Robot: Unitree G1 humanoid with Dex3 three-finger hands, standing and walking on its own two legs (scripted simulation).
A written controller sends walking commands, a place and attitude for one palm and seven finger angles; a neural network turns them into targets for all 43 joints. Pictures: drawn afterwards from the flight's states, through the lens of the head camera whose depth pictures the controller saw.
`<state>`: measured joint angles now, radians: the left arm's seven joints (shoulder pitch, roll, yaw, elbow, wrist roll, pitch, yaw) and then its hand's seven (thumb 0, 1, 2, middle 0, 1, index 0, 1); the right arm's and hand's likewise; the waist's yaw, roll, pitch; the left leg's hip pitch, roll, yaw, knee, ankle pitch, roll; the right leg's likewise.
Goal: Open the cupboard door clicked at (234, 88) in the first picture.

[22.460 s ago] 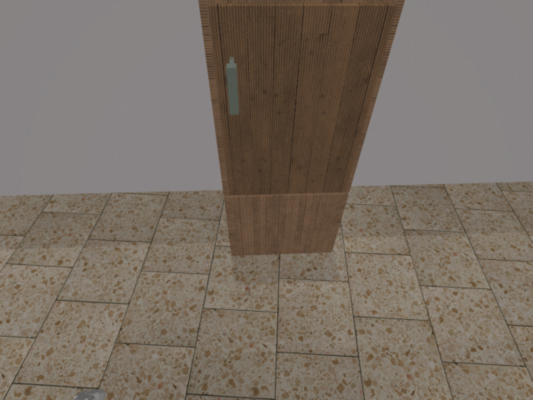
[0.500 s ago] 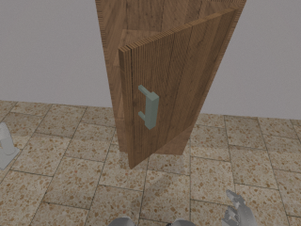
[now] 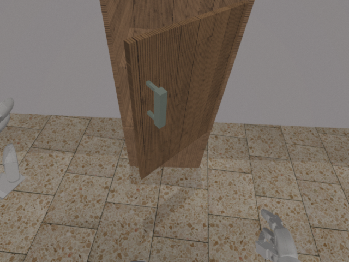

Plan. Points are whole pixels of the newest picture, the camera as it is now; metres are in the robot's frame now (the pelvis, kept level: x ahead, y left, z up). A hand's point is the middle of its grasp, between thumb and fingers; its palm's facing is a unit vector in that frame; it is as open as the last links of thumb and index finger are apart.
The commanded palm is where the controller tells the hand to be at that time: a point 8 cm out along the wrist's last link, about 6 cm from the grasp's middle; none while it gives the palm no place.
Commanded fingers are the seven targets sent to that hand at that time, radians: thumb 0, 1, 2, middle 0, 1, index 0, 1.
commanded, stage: step back with the hand held close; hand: left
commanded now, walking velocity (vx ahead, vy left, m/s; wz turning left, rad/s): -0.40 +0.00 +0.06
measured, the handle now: (155, 104) +0.47 +0.09 +0.08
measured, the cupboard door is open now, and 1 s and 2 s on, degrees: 42 42 42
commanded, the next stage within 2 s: stop stepping back and stand still in 0.18 s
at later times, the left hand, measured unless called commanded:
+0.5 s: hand out of the picture +0.03 +0.25 +0.18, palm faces +0.51 -0.75 -0.41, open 7.4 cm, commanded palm -0.03 +0.29 +0.18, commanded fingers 0.00 0.90 0.90 -0.20 -0.30 -0.20 -0.30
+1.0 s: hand out of the picture -0.04 +0.25 +0.17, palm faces +0.53 -0.75 -0.41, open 7.4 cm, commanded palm -0.10 +0.29 +0.18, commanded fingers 0.00 0.90 0.90 -0.20 -0.30 -0.20 -0.30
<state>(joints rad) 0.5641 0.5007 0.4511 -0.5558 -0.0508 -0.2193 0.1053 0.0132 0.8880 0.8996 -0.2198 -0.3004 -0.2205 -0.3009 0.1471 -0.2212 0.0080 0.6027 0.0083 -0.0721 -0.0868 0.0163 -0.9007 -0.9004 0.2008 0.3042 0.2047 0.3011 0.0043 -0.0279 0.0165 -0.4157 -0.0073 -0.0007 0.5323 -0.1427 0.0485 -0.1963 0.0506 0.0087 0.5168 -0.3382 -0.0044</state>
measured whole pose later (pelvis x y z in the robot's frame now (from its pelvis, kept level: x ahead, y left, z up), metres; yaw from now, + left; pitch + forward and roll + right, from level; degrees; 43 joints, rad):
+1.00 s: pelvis -0.22 -0.02 +0.00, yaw +5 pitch -1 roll +0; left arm 0.51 0.37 0.40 -0.46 -0.01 -0.22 0.16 0.01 0.89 0.90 -0.21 -0.30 -0.21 -0.30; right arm 0.29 -0.25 -0.01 0.65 -0.02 -0.14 -0.10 0.02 -0.90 -0.90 0.20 0.30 0.21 0.30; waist 0.00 -0.01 -0.03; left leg -0.27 0.05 0.04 0.54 -0.28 0.03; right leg -0.28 0.00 -0.07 0.58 -0.28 -0.03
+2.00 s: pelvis -0.22 -0.01 +0.01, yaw +7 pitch -2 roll +0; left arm 0.23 0.22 0.02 1.14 0.01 0.01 0.02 0.01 0.92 0.90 -0.20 -0.30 -0.20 -0.30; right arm 0.23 -0.21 0.00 1.13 -0.02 0.01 -0.02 0.01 -0.90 -0.90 0.20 0.30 0.20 0.30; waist 0.00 0.04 0.05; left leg -0.21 -0.01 -0.02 0.41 -0.18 0.00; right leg -0.17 0.02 -0.01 0.42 -0.22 -0.02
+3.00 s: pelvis -0.19 -0.01 +0.02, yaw +7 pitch -1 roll +0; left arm 0.12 0.30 0.02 1.13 0.01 -0.02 0.01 0.01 0.91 0.90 -0.20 -0.30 -0.21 -0.30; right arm 0.10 -0.31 -0.01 1.13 -0.02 -0.01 -0.01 0.01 -0.90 -0.90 0.20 0.30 0.20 0.30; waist 0.00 0.02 0.05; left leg -0.13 0.00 -0.02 0.32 -0.17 -0.01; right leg -0.10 0.02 0.00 0.33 -0.21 -0.03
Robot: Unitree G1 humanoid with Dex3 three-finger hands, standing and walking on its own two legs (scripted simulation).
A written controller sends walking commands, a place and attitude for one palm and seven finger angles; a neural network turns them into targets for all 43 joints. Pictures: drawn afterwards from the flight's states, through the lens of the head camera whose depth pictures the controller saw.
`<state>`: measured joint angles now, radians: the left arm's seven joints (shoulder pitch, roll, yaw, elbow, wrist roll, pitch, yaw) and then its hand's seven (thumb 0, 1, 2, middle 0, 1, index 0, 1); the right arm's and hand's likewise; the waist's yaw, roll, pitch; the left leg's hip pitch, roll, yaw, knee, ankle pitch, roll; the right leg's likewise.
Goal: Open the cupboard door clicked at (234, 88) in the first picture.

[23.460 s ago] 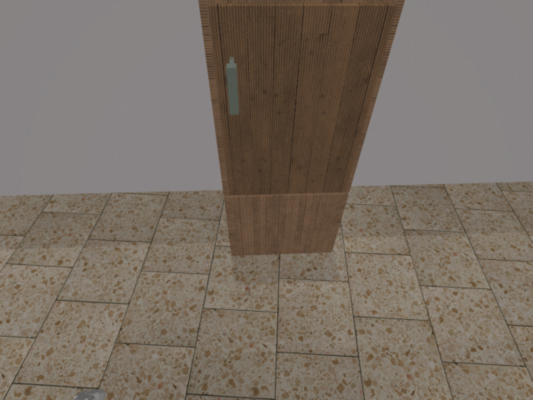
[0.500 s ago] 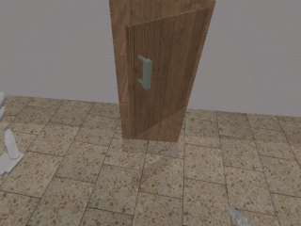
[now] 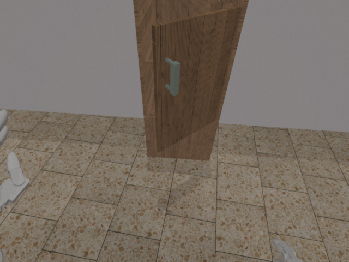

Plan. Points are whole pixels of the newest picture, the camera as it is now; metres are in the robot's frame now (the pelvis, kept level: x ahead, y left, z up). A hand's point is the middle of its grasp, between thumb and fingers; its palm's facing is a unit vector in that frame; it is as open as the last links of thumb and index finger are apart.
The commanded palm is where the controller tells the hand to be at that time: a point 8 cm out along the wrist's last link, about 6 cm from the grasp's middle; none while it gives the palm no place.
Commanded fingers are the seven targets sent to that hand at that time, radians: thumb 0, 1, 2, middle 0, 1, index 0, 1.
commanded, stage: stop stepping back and stand still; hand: left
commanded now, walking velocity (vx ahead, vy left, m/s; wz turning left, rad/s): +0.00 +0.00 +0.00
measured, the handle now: (171, 76) +0.70 +0.05 +0.09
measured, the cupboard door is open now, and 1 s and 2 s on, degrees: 42 42 42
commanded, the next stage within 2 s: let the arm hang, fingers relaxed in 0.14 s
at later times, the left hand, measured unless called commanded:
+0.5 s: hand out of the picture +0.09 +0.19 -0.15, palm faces +0.00 -0.97 -0.24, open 7.4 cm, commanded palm none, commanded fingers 0.00 0.90 0.90 -0.20 -0.30 -0.20 -0.30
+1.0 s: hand out of the picture +0.00 +0.22 -0.15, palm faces +0.07 -0.96 -0.28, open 7.3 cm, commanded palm none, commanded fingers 0.00 0.90 0.90 -0.20 -0.30 -0.20 -0.30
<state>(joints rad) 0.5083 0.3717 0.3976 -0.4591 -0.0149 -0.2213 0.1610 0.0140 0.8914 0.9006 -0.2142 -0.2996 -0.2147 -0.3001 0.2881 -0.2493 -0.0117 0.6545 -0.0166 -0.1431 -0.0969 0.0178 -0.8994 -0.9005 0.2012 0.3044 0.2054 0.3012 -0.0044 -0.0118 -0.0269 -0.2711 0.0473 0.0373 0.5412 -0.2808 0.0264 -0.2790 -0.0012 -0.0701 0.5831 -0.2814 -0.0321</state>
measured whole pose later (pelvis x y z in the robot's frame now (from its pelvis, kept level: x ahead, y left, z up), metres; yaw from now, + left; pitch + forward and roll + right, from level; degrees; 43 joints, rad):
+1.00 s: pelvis +0.00 +0.01 +0.01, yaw +3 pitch -2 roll +0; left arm 0.23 0.22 0.02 1.14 0.01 0.01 0.02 0.01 0.92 0.90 -0.20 -0.30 -0.20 -0.30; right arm 0.23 -0.21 0.00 1.13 -0.02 0.01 -0.02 0.01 -0.90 -0.90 0.20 0.30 0.20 0.30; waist 0.00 0.04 0.05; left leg -0.21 -0.01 -0.02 0.41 -0.18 0.00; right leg -0.17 0.02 -0.01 0.42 -0.22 -0.02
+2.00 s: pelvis +0.02 +0.01 +0.02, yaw +3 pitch -1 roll +0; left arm 0.12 0.30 0.02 1.13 0.01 -0.02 0.01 0.01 0.91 0.90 -0.20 -0.30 -0.21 -0.30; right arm 0.10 -0.31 -0.01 1.13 -0.02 -0.01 -0.01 0.01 -0.90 -0.90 0.20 0.30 0.20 0.30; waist 0.00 0.02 0.05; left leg -0.13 0.00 -0.02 0.32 -0.17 -0.01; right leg -0.10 0.02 0.00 0.33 -0.21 -0.03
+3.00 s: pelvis +0.02 +0.01 +0.01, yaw -25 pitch +3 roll +0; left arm 0.25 0.23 0.09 0.95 0.02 0.05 0.01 0.01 0.91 0.90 -0.21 -0.30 -0.21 -0.30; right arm 0.05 -0.21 -0.04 0.88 0.00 0.01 -0.04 0.01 -0.90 -0.90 0.20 0.30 0.20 0.30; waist 0.04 -0.03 0.07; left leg -0.28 0.01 -0.06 0.53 -0.33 -0.02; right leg -0.33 0.15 0.26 0.51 -0.21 -0.03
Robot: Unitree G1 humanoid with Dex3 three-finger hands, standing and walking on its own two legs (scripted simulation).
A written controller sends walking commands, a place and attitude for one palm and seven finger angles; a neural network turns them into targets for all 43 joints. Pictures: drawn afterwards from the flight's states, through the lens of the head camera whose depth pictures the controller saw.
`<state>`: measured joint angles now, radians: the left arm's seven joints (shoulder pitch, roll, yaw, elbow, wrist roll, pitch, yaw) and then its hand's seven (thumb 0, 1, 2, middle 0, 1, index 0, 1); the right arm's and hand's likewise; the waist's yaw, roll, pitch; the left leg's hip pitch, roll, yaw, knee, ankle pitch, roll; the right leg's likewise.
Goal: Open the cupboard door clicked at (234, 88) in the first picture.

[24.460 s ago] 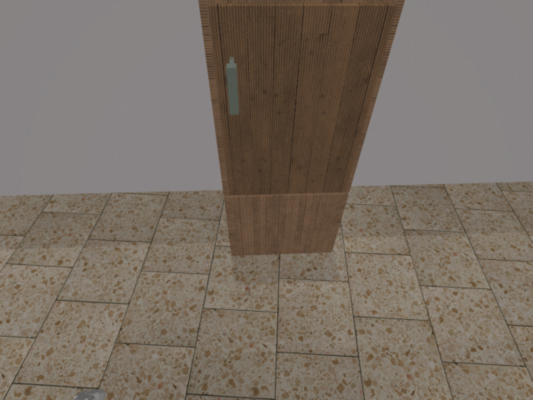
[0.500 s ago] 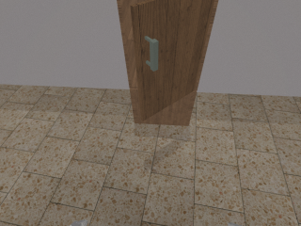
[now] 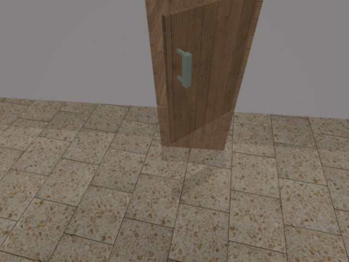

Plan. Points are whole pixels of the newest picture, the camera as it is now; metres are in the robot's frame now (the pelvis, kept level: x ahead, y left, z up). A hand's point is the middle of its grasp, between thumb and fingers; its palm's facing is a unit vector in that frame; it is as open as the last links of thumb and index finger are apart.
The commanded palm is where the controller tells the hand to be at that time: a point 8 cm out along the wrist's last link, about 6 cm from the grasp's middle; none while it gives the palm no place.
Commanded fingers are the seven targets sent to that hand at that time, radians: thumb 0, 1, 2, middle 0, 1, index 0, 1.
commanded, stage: let the arm hang, fingers relaxed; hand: left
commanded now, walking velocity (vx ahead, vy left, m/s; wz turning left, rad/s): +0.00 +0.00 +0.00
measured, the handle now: (183, 68) +0.70 +0.01 +0.07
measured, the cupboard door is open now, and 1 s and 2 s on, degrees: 42 42 42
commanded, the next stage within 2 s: look to check the result in 0.34 s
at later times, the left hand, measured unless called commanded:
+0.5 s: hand out of the picture +0.07 +0.22 -0.16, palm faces +0.00 -0.96 -0.29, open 7.3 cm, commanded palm none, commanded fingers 0.00 0.90 0.90 -0.20 -0.30 -0.20 -0.30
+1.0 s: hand out of the picture +0.09 +0.24 -0.15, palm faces -0.01 -0.95 -0.33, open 7.3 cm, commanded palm none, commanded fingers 0.00 0.90 0.90 -0.20 -0.30 -0.20 -0.30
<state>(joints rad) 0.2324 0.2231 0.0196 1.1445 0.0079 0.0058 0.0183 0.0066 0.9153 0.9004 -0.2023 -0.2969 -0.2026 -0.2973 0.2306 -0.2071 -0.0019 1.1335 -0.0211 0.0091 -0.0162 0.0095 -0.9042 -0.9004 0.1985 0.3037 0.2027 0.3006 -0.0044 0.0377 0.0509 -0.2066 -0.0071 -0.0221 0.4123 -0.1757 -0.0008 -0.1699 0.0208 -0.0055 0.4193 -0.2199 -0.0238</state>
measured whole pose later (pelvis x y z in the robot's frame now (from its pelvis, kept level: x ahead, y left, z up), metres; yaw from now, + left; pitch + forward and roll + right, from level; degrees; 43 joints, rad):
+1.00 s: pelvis +0.03 +0.00 +0.01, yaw +0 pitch -1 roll +0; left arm 0.12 0.30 0.02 1.13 0.01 -0.02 0.01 0.01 0.91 0.90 -0.20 -0.30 -0.21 -0.30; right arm 0.10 -0.31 -0.01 1.13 -0.02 -0.01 -0.01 0.01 -0.90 -0.90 0.20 0.30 0.20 0.30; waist 0.00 0.02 0.05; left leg -0.13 0.00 -0.02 0.32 -0.17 -0.01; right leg -0.10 0.02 0.00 0.33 -0.21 -0.03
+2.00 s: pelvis +0.02 +0.00 -0.01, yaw -28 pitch +3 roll +0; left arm 0.25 0.23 0.09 0.95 0.02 0.05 0.01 0.01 0.91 0.90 -0.21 -0.30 -0.21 -0.30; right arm 0.05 -0.21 -0.04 0.88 0.00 0.01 -0.04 0.01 -0.90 -0.90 0.20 0.30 0.20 0.30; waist 0.04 -0.03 0.07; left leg -0.28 0.01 -0.06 0.53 -0.33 -0.02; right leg -0.33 0.15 0.26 0.51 -0.21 -0.03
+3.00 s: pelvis +0.04 -0.07 +0.00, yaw -65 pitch +1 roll +0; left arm 0.22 0.21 0.07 0.95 0.03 -0.01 -0.02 0.01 0.91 0.90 -0.20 -0.30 -0.20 -0.30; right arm 0.23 -0.24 -0.06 0.95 -0.03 0.02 0.02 0.02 -0.91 -0.90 0.20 0.30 0.20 0.30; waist -0.02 0.00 0.07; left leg -0.49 0.11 0.07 0.94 -0.37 -0.07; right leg -0.20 0.00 0.00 0.47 -0.29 -0.02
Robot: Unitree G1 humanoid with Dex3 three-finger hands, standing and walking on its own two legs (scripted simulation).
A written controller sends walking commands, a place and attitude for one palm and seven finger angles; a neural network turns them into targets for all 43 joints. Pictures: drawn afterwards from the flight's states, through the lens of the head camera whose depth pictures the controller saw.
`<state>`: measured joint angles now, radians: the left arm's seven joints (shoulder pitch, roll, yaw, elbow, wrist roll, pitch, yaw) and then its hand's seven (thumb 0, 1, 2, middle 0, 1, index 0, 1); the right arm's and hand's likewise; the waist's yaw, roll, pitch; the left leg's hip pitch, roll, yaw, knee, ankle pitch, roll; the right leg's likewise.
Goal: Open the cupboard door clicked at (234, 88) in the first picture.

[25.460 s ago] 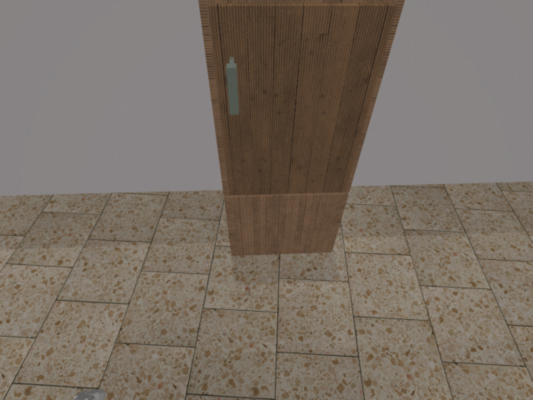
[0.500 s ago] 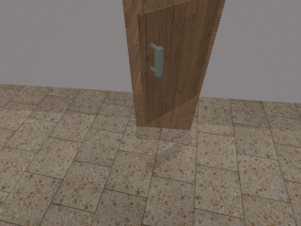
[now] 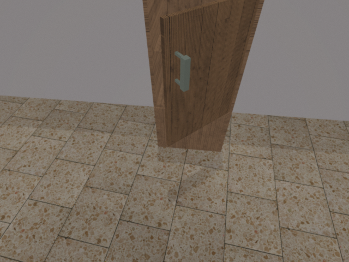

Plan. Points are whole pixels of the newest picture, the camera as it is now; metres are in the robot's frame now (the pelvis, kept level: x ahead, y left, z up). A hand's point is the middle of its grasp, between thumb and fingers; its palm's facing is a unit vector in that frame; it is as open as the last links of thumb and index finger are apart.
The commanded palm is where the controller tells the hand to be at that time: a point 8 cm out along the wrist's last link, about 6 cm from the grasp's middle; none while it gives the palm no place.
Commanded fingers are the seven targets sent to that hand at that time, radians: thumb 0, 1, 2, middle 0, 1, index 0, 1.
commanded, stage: walk to a spot facing it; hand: left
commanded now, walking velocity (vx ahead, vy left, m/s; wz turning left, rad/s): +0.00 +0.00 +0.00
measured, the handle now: (181, 71) +0.67 +0.02 +0.07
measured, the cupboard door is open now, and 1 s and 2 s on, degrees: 42 42 42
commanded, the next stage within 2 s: none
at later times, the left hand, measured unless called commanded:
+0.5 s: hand out of the picture +0.08 +0.18 -0.18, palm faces -0.14 -0.95 -0.27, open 7.3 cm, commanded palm none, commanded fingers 0.00 0.90 0.90 -0.20 -0.30 -0.20 -0.30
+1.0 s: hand out of the picture +0.12 +0.18 -0.18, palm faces -0.36 -0.90 -0.25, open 7.3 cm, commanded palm none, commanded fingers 0.00 0.90 0.90 -0.20 -0.30 -0.20 -0.30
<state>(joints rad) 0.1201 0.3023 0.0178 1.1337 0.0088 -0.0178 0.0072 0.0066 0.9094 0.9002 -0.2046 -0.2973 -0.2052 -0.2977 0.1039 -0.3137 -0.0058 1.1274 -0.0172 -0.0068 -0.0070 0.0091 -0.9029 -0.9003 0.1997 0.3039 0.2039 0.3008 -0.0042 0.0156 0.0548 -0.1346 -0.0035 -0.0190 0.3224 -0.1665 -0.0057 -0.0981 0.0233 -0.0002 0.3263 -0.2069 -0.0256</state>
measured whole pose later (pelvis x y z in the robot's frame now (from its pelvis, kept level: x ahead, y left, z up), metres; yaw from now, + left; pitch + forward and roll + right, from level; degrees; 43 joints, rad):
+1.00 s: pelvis +0.00 +0.00 -0.01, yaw -27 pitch +3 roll +0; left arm 0.25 0.23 0.09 0.95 0.02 0.05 0.01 0.01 0.91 0.90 -0.21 -0.30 -0.21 -0.30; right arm 0.05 -0.21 -0.04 0.88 0.00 0.01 -0.04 0.01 -0.90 -0.90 0.20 0.30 0.20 0.30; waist 0.04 -0.03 0.07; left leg -0.28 0.01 -0.06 0.53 -0.33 -0.02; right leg -0.33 0.15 0.26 0.51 -0.21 -0.03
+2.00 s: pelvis +0.02 -0.07 -0.01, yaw -65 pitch +1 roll +0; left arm 0.22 0.21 0.07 0.95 0.03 -0.01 -0.02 0.01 0.91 0.90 -0.20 -0.30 -0.20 -0.30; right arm 0.23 -0.24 -0.06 0.95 -0.03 0.02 0.02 0.02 -0.91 -0.90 0.20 0.30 0.20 0.30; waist -0.02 0.00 0.07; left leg -0.49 0.11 0.07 0.94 -0.37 -0.07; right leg -0.20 0.00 0.00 0.47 -0.29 -0.02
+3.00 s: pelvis +0.11 -0.49 -0.02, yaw -86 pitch +1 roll +1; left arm 0.29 0.21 0.08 1.11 0.02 -0.01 -0.02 0.01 0.92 0.90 -0.20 -0.30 -0.20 -0.30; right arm 0.20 -0.15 -0.04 0.98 -0.05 -0.09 0.00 0.00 -0.91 -0.90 0.20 0.30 0.20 0.30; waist 0.00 -0.04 0.04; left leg -0.31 0.08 0.15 0.56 -0.26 -0.01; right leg -0.41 -0.03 -0.04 1.14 -0.40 -0.03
